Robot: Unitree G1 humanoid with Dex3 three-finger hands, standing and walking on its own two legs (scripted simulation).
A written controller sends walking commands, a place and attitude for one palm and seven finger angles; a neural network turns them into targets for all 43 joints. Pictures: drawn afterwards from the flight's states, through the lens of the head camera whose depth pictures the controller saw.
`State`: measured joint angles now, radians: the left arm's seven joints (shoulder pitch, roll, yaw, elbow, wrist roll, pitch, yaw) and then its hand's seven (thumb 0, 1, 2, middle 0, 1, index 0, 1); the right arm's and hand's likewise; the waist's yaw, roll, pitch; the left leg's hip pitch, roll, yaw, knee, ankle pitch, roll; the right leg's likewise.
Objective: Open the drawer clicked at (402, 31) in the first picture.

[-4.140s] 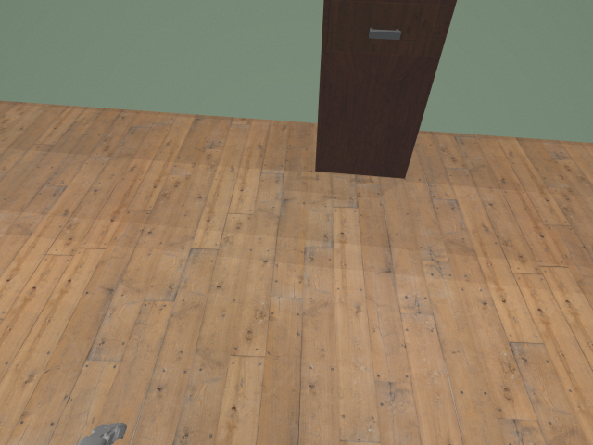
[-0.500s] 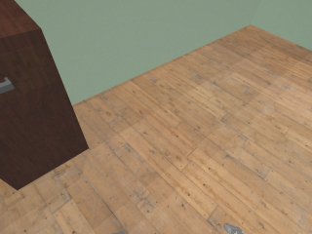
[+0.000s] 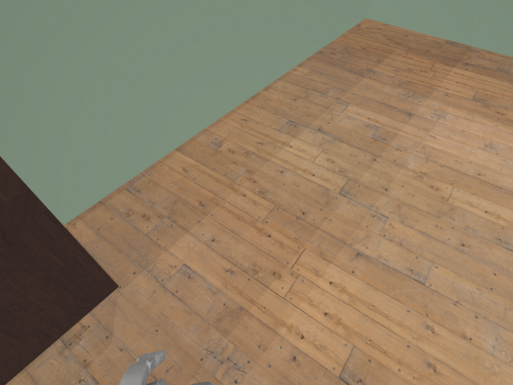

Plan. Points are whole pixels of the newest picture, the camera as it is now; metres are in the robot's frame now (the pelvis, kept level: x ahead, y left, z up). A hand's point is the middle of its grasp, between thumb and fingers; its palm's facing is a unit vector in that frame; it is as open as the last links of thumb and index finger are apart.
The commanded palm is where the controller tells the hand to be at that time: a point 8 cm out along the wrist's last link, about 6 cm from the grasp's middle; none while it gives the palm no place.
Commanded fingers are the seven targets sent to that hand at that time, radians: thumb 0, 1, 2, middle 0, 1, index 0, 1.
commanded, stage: turn to face it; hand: left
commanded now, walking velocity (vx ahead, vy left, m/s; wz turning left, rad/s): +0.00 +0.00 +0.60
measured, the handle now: out of the picture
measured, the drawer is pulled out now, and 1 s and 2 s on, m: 0.00 0.00 0.00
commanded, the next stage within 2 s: take the last steps up to it in 1.26 s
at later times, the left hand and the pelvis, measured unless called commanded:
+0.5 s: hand out of the picture +0.01 +0.26 -0.15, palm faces +0.32 -0.91 -0.27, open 7.3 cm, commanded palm none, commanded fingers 0.00 0.90 0.90 -0.20 -0.30 -0.20 -0.30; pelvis -0.01 +0.03 +0.01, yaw +16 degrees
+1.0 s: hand out of the picture -0.08 +0.15 -0.14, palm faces +0.57 -0.77 -0.27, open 7.3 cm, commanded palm none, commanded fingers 0.00 0.90 0.90 -0.20 -0.30 -0.20 -0.30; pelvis -0.02 -0.05 +0.01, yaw +36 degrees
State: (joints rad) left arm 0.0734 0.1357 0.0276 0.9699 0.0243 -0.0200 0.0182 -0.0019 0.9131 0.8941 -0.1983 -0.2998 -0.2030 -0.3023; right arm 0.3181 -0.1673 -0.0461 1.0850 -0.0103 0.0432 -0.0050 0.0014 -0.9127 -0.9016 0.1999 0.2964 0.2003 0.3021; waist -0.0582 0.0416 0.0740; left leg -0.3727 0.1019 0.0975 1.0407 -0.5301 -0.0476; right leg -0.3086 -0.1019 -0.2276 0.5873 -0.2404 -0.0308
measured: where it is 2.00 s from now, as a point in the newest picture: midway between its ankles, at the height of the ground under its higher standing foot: outside the picture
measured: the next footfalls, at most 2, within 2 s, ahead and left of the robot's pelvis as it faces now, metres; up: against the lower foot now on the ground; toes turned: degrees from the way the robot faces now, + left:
left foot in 0.18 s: +0.05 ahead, +0.13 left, +0.00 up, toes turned +17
right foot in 0.70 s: +0.06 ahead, -0.12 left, +0.00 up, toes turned +21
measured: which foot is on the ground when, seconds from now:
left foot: up 0.00-0.16, down 0.18-0.70, up 0.72-1.00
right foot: down 0.00-0.18, up 0.20-0.68, down 0.70-1.00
